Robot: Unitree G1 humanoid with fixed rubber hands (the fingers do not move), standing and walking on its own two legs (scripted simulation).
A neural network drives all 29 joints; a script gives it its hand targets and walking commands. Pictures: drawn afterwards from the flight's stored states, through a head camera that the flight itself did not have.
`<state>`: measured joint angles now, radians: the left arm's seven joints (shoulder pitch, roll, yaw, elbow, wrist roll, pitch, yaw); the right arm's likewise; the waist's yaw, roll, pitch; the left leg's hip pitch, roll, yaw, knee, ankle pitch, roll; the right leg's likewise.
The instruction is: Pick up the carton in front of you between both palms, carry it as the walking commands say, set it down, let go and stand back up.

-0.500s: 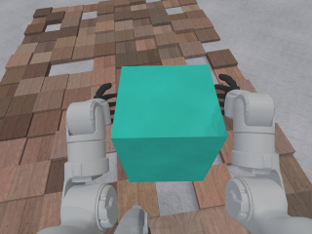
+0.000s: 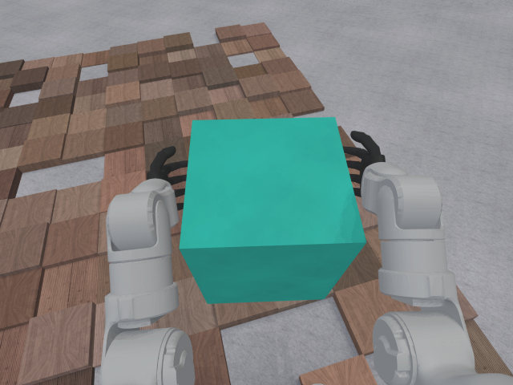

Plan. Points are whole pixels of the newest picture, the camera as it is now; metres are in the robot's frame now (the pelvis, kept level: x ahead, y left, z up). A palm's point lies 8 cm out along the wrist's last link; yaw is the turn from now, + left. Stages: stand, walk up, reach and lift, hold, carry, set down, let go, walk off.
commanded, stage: carry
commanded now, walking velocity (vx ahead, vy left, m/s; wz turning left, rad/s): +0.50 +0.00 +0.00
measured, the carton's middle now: (265, 219) +0.36 -0.02 +0.05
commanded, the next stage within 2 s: none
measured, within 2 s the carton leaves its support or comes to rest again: neither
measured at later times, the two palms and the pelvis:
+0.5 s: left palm (169, 104) +0.66 +0.15 +0.09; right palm (310, 91) +0.63 -0.15 +0.11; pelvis +0.30 +0.02 -0.05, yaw -1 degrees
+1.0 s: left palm (133, 29) +0.99 +0.27 +0.12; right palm (238, 11) +1.04 -0.03 +0.12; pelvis +0.64 +0.04 -0.01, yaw +4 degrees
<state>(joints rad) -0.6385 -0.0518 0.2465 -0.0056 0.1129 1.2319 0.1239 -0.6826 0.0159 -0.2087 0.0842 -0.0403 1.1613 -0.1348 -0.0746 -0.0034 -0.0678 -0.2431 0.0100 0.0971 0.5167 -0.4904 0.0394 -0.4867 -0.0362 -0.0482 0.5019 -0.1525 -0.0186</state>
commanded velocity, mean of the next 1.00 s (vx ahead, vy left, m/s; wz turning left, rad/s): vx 0.50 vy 0.00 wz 0.00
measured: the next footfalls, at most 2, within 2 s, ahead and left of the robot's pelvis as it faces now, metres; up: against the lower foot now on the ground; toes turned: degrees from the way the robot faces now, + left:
left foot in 0.40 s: +0.28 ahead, +0.06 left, -0.05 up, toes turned +2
right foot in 0.76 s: +0.69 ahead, +0.00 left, +0.01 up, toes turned -2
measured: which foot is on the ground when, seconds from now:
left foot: down 0.00-0.06, up 0.08-0.38, down 0.40-0.76, up 0.78-1.00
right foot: down 0.00-0.40, up 0.42-0.74, down 0.76-1.00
